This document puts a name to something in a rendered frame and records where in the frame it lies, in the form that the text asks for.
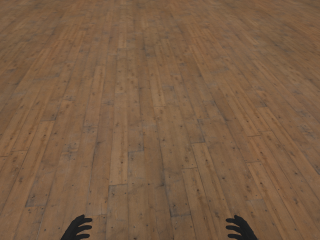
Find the right robot hand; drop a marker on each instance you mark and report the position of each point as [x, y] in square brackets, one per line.
[244, 229]

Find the left robot hand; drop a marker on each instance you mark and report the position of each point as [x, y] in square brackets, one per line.
[73, 229]

